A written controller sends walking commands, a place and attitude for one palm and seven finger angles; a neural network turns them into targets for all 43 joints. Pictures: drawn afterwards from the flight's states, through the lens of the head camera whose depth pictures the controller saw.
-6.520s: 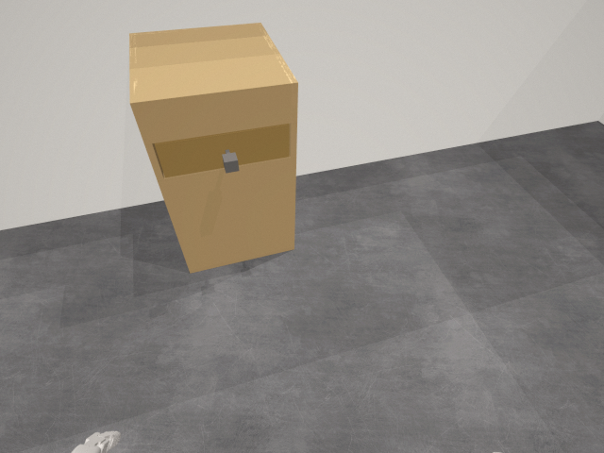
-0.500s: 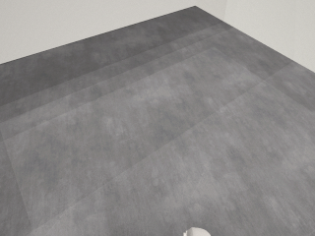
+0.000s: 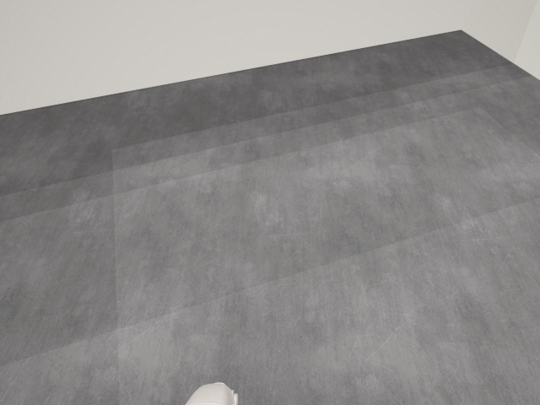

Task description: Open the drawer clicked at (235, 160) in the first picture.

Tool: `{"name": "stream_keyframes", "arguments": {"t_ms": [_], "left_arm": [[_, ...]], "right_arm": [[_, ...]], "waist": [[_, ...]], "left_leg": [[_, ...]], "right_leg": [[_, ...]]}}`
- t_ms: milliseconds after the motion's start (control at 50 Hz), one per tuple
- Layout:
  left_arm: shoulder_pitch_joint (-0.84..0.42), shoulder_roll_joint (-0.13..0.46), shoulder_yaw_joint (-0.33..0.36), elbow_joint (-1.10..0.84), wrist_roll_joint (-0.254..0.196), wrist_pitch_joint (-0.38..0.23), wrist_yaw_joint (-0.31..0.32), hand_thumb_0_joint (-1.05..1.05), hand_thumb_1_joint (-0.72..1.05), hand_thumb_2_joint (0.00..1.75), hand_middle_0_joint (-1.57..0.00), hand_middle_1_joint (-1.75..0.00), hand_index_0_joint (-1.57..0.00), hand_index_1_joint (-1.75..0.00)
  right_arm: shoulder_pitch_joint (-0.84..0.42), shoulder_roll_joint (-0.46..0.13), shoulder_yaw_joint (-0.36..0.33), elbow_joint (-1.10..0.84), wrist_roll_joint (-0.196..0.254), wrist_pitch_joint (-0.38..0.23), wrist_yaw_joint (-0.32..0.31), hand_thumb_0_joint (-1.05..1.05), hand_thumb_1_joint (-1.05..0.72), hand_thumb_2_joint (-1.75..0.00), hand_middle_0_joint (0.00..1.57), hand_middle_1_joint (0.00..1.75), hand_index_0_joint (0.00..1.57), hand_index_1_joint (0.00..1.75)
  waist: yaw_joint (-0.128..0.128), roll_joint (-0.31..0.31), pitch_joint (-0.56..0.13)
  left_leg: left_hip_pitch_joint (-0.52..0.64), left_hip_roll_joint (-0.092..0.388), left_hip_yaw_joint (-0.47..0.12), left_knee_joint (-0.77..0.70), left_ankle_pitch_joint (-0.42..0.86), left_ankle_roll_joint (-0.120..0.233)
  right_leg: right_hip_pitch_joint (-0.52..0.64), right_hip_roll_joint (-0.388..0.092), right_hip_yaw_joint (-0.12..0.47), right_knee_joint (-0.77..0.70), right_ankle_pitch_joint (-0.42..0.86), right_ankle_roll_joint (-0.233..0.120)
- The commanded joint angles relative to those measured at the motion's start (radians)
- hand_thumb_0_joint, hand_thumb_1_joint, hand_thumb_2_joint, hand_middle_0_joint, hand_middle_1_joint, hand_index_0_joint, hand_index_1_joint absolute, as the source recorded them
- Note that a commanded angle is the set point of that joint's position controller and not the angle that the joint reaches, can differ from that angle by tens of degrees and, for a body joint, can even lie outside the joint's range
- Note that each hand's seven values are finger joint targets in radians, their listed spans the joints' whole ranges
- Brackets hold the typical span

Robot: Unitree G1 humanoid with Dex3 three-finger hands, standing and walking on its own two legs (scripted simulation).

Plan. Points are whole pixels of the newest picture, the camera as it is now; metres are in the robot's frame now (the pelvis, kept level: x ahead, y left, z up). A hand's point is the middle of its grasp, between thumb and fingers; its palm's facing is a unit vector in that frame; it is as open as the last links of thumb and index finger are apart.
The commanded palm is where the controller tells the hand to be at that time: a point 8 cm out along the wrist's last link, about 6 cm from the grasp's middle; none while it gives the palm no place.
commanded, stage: turn to face it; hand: left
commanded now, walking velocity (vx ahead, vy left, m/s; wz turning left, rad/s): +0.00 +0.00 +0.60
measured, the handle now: out of the picture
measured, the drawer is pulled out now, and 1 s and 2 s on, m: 0.00 0.00 0.00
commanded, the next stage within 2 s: none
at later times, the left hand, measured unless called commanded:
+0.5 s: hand out of the picture +0.06 +0.28 -0.16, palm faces +0.29 -0.93 -0.23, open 7.4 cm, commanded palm none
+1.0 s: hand out of the picture -0.06 +0.21 -0.16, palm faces +0.56 -0.79 -0.26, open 7.4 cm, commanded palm none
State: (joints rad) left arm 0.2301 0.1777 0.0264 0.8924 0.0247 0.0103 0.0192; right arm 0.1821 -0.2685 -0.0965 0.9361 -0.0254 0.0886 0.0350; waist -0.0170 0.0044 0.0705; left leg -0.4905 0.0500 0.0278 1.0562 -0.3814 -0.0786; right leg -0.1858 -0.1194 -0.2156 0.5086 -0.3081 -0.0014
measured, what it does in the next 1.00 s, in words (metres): steps on the spot, turning left: left foot, then right foot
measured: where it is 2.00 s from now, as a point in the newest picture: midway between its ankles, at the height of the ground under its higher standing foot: outside the picture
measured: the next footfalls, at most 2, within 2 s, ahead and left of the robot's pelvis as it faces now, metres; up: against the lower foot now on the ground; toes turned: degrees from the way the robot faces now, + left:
left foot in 0.16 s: +0.02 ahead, +0.14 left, +0.00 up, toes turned +13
right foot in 0.66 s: +0.08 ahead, -0.09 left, +0.00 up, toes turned +21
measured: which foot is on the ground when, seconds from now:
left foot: up 0.00-0.14, down 0.16-0.66, up 0.68-1.00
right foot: down 0.00-0.16, up 0.18-0.64, down 0.66-1.00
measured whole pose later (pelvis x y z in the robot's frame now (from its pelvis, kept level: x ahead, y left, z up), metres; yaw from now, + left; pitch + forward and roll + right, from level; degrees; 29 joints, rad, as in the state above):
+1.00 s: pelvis +0.00 +0.01 +0.00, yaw +36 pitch +0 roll +1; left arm 0.24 0.20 0.03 0.89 0.03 0.02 0.02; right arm 0.19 -0.27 -0.09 0.95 -0.02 0.09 0.04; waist -0.01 0.00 0.09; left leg -0.43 0.05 0.03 0.95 -0.42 -0.08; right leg -0.19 -0.14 -0.22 0.52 -0.32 0.02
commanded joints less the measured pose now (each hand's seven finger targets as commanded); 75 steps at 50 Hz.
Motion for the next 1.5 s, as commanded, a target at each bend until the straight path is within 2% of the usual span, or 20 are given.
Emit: {"name": "stream_keyframes", "arguments": {"t_ms": [0, 100, 120, 140, 180, 280, 500, 600, 620, 640, 660, 680, 760, 960, 1040, 1060, 1080, 1100, 1220, 1480], "left_arm": [[0.055, 0.24, 0.07, -0.045, 0.006, -0.014, 0.016, 0.0, 0.9, 0.9, -0.2, -0.3, -0.2, -0.3], [0.046, 0.255, 0.082, -0.036, -0.005, -0.003, 0.008, 0.0, 0.9, 0.9, -0.2, -0.3, -0.2, -0.3], [0.042, 0.23, 0.078, -0.053, -0.014, 0.0, 0.003, 0.0, 0.9, 0.9, -0.2, -0.3, -0.2, -0.3], [-0.002, 0.154, 0.057, -0.105, -0.021, 0.0, -0.005, 0.0, 0.9, 0.9, -0.2, -0.3, -0.2, -0.3], [-0.095, 0.161, 0.053, -0.118, -0.006, 0.021, 0.008, 0.0, 0.9, 0.9, -0.2, -0.3, -0.2, -0.3], [-0.046, 0.166, 0.064, -0.063, -0.012, 0.019, -0.009, 0.0, 0.9, 0.9, -0.2, -0.3, -0.2, -0.3], [-0.141, 0.143, 0.056, -0.123, -0.018, 0.017, 0.003, 0.0, 0.9, 0.9, -0.2, -0.3, -0.2, -0.3], [-0.025, 0.157, 0.061, -0.105, -0.025, -0.001, 0.01, 0.0, 0.9, 0.9, -0.2, -0.3, -0.2, -0.3], [0.009, 0.202, 0.069, -0.097, -0.02, -0.013, 0.015, 0.0, 0.9, 0.9, -0.2, -0.3, -0.2, -0.3], [0.021, 0.299, 0.089, -0.1, -0.002, -0.023, 0.025, 0.0, 0.9, 0.9, -0.2, -0.3, -0.2, -0.3], [0.019, 0.324, 0.085, -0.113, -0.006, -0.016, 0.026, 0.0, 0.9, 0.9, -0.2, -0.3, -0.2, -0.3], [-0.029, 0.287, 0.074, -0.125, -0.007, -0.01, 0.026, 0.0, 0.9, 0.9, -0.2, -0.3, -0.2, -0.3], [-0.117, 0.184, 0.046, -0.127, -0.011, -0.019, 0.014, 0.0, 0.9, 0.9, -0.2, -0.3, -0.2, -0.3], [0.052, 0.257, 0.07, -0.056, 0.007, -0.01, 0.013, 0.0, 0.9, 0.9, -0.2, -0.3, -0.2, -0.3], [0.038, 0.27, 0.082, -0.049, -0.005, 0.0, 0.009, 0.0, 0.9, 0.9, -0.2, -0.3, -0.2, -0.3], [0.042, 0.241, 0.075, -0.059, -0.013, 0.004, 0.005, 0.0, 0.9, 0.9, -0.2, -0.3, -0.2, -0.3], [0.012, 0.162, 0.057, -0.108, -0.02, 0.004, -0.003, 0.0, 0.9, 0.9, -0.2, -0.3, -0.2, -0.3], [-0.046, 0.167, 0.051, -0.125, -0.011, 0.017, 0.006, 0.0, 0.9, 0.9, -0.2, -0.3, -0.2, -0.3], [-0.036, 0.174, 0.063, -0.06, -0.011, 0.021, -0.006, 0.0, 0.9, 0.9, -0.2, -0.3, -0.2, -0.3], [-0.181, 0.149, 0.052, -0.139, -0.019, 0.014, 0.006, 0.0, 0.9, 0.9, -0.2, -0.3, -0.2, -0.3]], "right_arm": [[-0.119, -0.035, 0.005, -0.119, 0.012, -0.036, 0.0, 0.0, -0.9, -0.9, 0.2, 0.3, 0.2, 0.3], [-0.015, -0.069, 0.004, -0.102, 0.012, -0.061, -0.006, 0.0, -0.9, -0.9, 0.2, 0.3, 0.2, 0.3], [0.072, -0.15, -0.016, -0.086, 0.007, -0.072, -0.01, 0.0, -0.9, -0.9, 0.2, 0.3, 0.2, 0.3], [0.148, -0.266, -0.045, -0.076, 0.009, -0.079, -0.019, 0.0, -0.9, -0.9, 0.2, 0.3, 0.2, 0.3], [0.181, -0.237, -0.036, -0.037, 0.012, -0.072, -0.037, 0.0, -0.9, -0.9, 0.2, 0.3, 0.2, 0.3], [-0.002, -0.159, -0.005, -0.094, 0.008, -0.083, -0.048, 0.0, -0.9, -0.9, 0.2, 0.3, 0.2, 0.3], [0.044, -0.164, -0.022, -0.086, -0.001, -0.068, -0.041, 0.0, -0.9, -0.9, 0.2, 0.3, 0.2, 0.3], [0.0, -0.156, -0.029, -0.105, 0.006, -0.061, -0.038, 0.0, -0.9, -0.9, 0.2, 0.3, 0.2, 0.3], [0.014, -0.114, -0.023, -0.11, 0.016, -0.062, -0.034, 0.0, -0.9, -0.9, 0.2, 0.3, 0.2, 0.3], [0.044, -0.037, -0.01, -0.126, 0.023, -0.064, -0.031, 0.0, -0.9, -0.9, 0.2, 0.3, 0.2, 0.3], [0.029, -0.081, -0.022, -0.139, 0.013, -0.057, -0.034, 0.0, -0.9, -0.9, 0.2, 0.3, 0.2, 0.3], [0.03, -0.085, -0.027, -0.135, 0.005, -0.048, -0.028, 0.0, -0.9, -0.9, 0.2, 0.3, 0.2, 0.3], [0.058, -0.067, -0.025, -0.07, 0.003, -0.026, -0.004, 0.0, -0.9, -0.9, 0.2, 0.3, 0.2, 0.3], [-0.1, -0.037, 0.009, -0.109, 0.017, -0.038, 0.0, 0.0, -0.9, -0.9, 0.2, 0.3, 0.2, 0.3], [0.006, -0.072, 0.007, -0.09, 0.015, -0.06, -0.005, 0.0, -0.9, -0.9, 0.2, 0.3, 0.2, 0.3], [0.081, -0.144, -0.012, -0.076, 0.011, -0.071, -0.006, 0.0, -0.9, -0.9, 0.2, 0.3, 0.2, 0.3], [0.162, -0.267, -0.043, -0.07, 0.01, -0.08, -0.016, 0.0, -0.9, -0.9, 0.2, 0.3, 0.2, 0.3], [0.217, -0.287, -0.044, -0.036, 0.018, -0.07, -0.024, 0.0, -0.9, -0.9, 0.2, 0.3, 0.2, 0.3], [0.018, -0.157, 0.0, -0.089, 0.01, -0.085, -0.051, 0.0, -0.9, -0.9, 0.2, 0.3, 0.2, 0.3], [0.099, -0.16, -0.017, -0.077, -0.001, -0.074, -0.048, 0.0, -0.9, -0.9, 0.2, 0.3, 0.2, 0.3]], "waist": [[0.063, -0.198, -0.067], [0.016, -0.163, -0.164], [-0.034, 0.009, -0.229], [-0.078, 0.331, -0.24], [-0.085, 0.196, -0.21], [-0.001, 0.133, -0.132], [-0.023, 0.155, -0.102], [0.037, 0.135, -0.141], [0.05, 0.028, -0.166], [0.052, -0.294, -0.184], [0.055, -0.267, -0.165], [0.028, -0.153, -0.117], [-0.027, -0.182, -0.003], [0.064, -0.228, -0.065], [0.01, -0.178, -0.154], [-0.031, -0.005, -0.214], [-0.079, 0.331, -0.242], [-0.095, 0.256, -0.265], [-0.002, 0.147, -0.114], [-0.036, 0.136, -0.105]], "left_leg": [[-0.017, 0.002, 0.056, -0.191, -0.05, 0.001], [0.258, -0.028, 0.094, -0.586, 0.149, 0.043], [0.474, 0.075, -0.055, -0.655, 0.401, 0.096], [0.635, 0.354, -0.417, -0.654, 0.902, 0.242], [0.559, 0.35, -0.335, -0.636, 0.946, 0.304], [0.403, 0.181, -0.214, -0.665, 0.749, 0.23], [0.328, 0.152, -0.388, -0.678, 0.563, 0.256], [0.179, 0.087, -0.418, -0.576, 0.497, 0.199], [0.061, 0.031, -0.375, -0.486, 0.331, 0.142], [-0.13, -0.119, -0.16, -0.25, -0.085, 0.05], [-0.115, -0.112, -0.124, -0.028, -0.236, 0.034], [-0.099, -0.084, -0.139, 0.1, -0.179, 0.04], [-0.105, -0.034, -0.078, 0.206, 0.028, 0.013], [0.02, -0.02, 0.055, -0.227, -0.071, 0.005], [0.253, -0.042, 0.085, -0.564, 0.145, 0.036], [0.465, 0.044, -0.039, -0.659, 0.367, 0.073], [0.633, 0.338, -0.421, -0.655, 0.882, 0.212], [0.606, 0.391, -0.405, -0.627, 1.032, 0.292], [0.427, 0.175, -0.219, -0.66, 0.838, 0.22], [0.406, 0.155, -0.428, -0.657, 0.716, 0.265]], "right_leg": [[0.123, -0.263, 0.137, -0.121, 0.466, -0.118], [0.093, -0.239, 0.039, 0.116, 0.537, -0.039], [-0.083, -0.175, 0.005, 0.312, 0.363, 0.024], [-0.414, -0.022, 0.017, 0.535, -0.326, 0.107], [-0.444, -0.033, 0.169, 0.673, -0.323, 0.093], [-0.374, 0.0, 0.201, 0.657, -0.102, 0.108], [-0.254, 0.071, 0.215, 0.338, -0.123, 0.1], [0.037, 0.099, 0.2, -0.029, 0.061, 0.078], [0.194, 0.005, 0.282, -0.16, 0.126, 0.058], [0.314, -0.288, 0.561, -0.234, 0.205, -0.042], [0.15, -0.426, 0.617, -0.236, 0.288, -0.143], [0.048, -0.369, 0.508, -0.232, 0.221, -0.161], [-0.038, -0.178, 0.255, -0.218, 0.21, -0.069], [0.121, -0.247, 0.137, -0.101, 0.504, -0.112], [0.088, -0.226, 0.047, 0.098, 0.517, -0.036], [-0.07, -0.176, 0.018, 0.303, 0.363, 0.021], [-0.401, -0.019, 0.021, 0.532, -0.324, 0.108], [-0.414, -0.015, 0.146, 0.635, -0.39, 0.095], [-0.395, -0.004, 0.2, 0.69, -0.099, 0.109], [-0.316, 0.066, 0.232, 0.376, -0.132, 0.108]]}}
